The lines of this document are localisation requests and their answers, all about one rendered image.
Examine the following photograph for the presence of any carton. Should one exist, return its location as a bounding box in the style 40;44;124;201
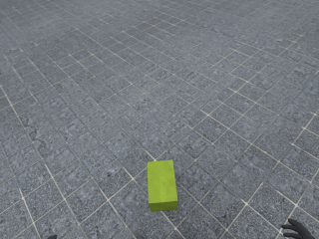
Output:
147;159;178;212

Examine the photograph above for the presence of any right robot hand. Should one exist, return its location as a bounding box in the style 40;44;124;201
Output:
281;218;315;239

